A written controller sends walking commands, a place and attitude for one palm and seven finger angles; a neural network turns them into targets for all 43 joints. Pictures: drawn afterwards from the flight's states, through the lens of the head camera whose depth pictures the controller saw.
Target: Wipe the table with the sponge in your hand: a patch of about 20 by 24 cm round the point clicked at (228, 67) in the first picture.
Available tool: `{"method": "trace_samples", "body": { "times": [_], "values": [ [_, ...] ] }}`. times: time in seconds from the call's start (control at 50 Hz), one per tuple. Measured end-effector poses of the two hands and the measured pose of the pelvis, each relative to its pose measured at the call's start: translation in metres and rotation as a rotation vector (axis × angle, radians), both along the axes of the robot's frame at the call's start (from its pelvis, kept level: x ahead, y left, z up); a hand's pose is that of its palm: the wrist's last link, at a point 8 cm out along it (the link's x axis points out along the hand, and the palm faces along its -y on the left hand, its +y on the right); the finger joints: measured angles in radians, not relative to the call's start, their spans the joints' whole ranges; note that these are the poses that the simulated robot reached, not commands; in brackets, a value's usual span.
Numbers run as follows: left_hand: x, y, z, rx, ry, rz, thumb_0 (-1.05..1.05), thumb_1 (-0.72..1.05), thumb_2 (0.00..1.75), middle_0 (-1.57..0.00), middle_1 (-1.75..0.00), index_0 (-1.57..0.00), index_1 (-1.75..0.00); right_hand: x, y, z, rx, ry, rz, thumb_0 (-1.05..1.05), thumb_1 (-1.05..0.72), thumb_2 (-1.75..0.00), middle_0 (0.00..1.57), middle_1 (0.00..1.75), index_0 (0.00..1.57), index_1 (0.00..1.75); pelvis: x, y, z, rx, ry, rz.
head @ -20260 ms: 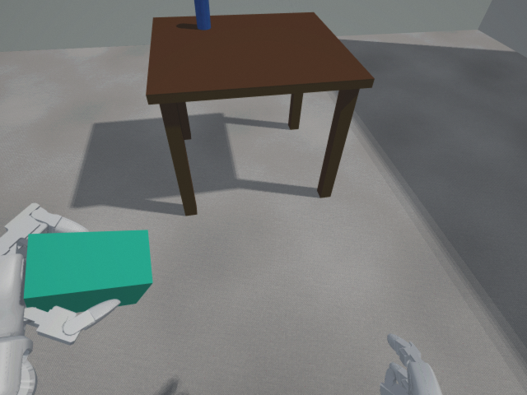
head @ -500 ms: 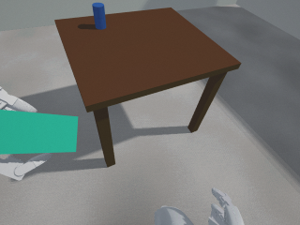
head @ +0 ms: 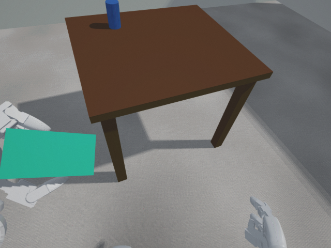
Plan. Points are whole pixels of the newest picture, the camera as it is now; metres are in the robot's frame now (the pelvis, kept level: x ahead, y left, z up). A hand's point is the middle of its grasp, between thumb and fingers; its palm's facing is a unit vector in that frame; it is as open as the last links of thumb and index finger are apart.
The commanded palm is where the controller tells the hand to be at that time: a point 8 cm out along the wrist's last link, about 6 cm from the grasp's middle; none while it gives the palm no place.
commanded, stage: shuffle to correct the standing spot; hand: left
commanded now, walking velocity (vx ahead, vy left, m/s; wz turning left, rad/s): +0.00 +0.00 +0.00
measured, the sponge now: (62, 155) +0.23 +0.20 +0.17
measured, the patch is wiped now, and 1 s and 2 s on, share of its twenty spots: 0.00 0.00 0.00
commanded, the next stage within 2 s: none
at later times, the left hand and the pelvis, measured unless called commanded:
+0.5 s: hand (73, 116) +0.30 +0.20 +0.19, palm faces +0.40 -0.78 -0.48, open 10.6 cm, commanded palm +0.23 +0.24 +0.19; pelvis +0.09 -0.05 +0.00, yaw +4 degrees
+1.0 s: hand (138, 71) +0.43 +0.10 +0.20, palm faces +0.35 -0.71 -0.61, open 10.6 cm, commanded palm +0.37 +0.14 +0.19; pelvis +0.21 -0.14 -0.02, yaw +0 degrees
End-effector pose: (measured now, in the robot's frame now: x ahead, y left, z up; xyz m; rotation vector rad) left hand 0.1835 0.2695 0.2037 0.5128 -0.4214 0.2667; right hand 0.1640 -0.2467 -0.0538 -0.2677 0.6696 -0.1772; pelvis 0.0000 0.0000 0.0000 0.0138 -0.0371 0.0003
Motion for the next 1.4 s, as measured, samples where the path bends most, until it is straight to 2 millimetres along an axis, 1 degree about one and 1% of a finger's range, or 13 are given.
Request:
{"method": "trace_samples", "body": {
  "times": [0.1,0.22,0.3,0.4,0.5,0.62,0.72,0.82,0.88,0.98,1.1,1.26,1.4],
  "values": [
    [0.006,0.015,0.020,0.100,0.027,0.097,-0.01,-0.55,1.02,-0.69,-1.34,-0.70,-1.34,0.014,0.008,-0.010,0.079,0.009,0.022,0.01,-0.91,-0.90,0.20,0.30,0.20,0.30,0.014,-0.004,0.005,-0.025,0.027,0.015],
    [0.018,0.026,-0.021,-0.049,0.157,0.193,-0.01,-0.55,1.02,-0.69,-1.34,-0.70,-1.33,0.021,0.018,-0.030,0.110,0.087,0.033,0.01,-0.90,-0.90,0.20,0.30,0.20,0.30,0.036,-0.001,0.001,-0.005,0.032,0.015],
    [0.037,0.014,-0.045,-0.130,0.200,0.189,-0.01,-0.55,1.02,-0.69,-1.34,-0.70,-1.33,0.030,0.024,-0.035,0.112,0.121,0.042,0.02,-0.90,-0.90,0.20,0.30,0.20,0.30,0.051,-0.008,-0.002,0.020,0.024,0.020],
    [0.065,-0.019,-0.025,-0.051,0.152,0.118,-0.01,-0.55,1.02,-0.69,-1.34,-0.70,-1.33,0.051,0.022,-0.036,0.157,0.129,0.087,0.02,-0.90,-0.90,0.20,0.30,0.20,0.30,0.068,-0.030,0.000,-0.004,0.026,0.042],
    [0.077,-0.036,0.000,0.042,0.077,0.101,-0.01,-0.55,1.02,-0.69,-1.34,-0.70,-1.33,0.081,-0.003,-0.039,0.168,0.146,0.091,0.02,-0.90,-0.90,0.21,0.30,0.20,0.30,0.092,-0.051,-0.002,-0.024,0.020,0.064],
    [0.099,-0.032,-0.011,-0.014,0.161,0.201,-0.01,-0.55,1.02,-0.69,-1.34,-0.70,-1.33,0.121,-0.039,-0.024,0.091,0.161,0.090,0.02,-0.90,-0.90,0.20,0.30,0.20,0.30,0.127,-0.063,0.010,0.005,0.053,0.043],
    [0.138,-0.040,-0.030,-0.095,0.145,0.201,-0.01,-0.55,1.02,-0.69,-1.33,-0.71,-1.33,0.164,-0.054,-0.021,0.028,0.121,0.113,0.02,-0.90,-0.90,0.20,0.30,0.20,0.30,0.155,-0.069,0.001,0.022,0.029,0.044],
    [0.185,-0.070,-0.029,-0.045,0.051,0.077,-0.01,-0.55,1.02,-0.69,-1.33,-0.71,-1.33,0.205,-0.061,-0.025,0.053,0.005,0.075,0.02,-0.91,-0.90,0.20,0.30,0.20,0.30,0.172,-0.082,-0.019,0.056,-0.017,0.003],
    [0.203,-0.094,-0.010,0.034,0.031,0.020,-0.01,-0.55,1.02,-0.69,-1.33,-0.71,-1.33,0.216,-0.061,-0.024,0.102,-0.004,0.095,0.01,-0.91,-0.90,0.20,0.30,0.20,0.30,0.180,-0.099,-0.014,0.041,-0.008,0.017],
    [0.205,-0.131,0.021,0.201,0.047,0.014,-0.01,-0.55,1.02,-0.69,-1.33,-0.71,-1.33,0.223,-0.077,-0.037,0.193,0.019,0.099,0.01,-0.90,-0.90,0.20,0.30,0.20,0.30,0.205,-0.130,-0.011,-0.009,0.022,-0.005],
    [0.219,-0.146,0.001,0.100,0.073,0.163,0.00,-0.55,1.02,-0.69,-1.33,-0.71,-1.33,0.230,-0.126,-0.065,0.161,0.151,0.093,0.01,-0.90,-0.90,0.21,0.30,0.20,0.30,0.237,-0.164,-0.016,-0.027,0.001,0.026],
    [0.269,-0.170,-0.037,-0.143,0.086,0.134,0.00,-0.55,1.02,-0.69,-1.33,-0.71,-1.33,0.263,-0.184,-0.023,-0.003,0.117,0.049,0.02,-0.90,-0.90,0.20,0.30,0.20,0.30,0.274,-0.188,-0.009,-0.028,0.014,0.029],
    [0.300,-0.214,0.008,0.023,-0.059,0.007,0.00,-0.55,1.02,-0.69,-1.33,-0.71,-1.33,0.305,-0.204,-0.002,0.027,0.017,0.027,0.02,-0.91,-0.90,0.20,0.30,0.20,0.30,0.300,-0.221,-0.003,-0.012,0.010,0.029]
  ]
}}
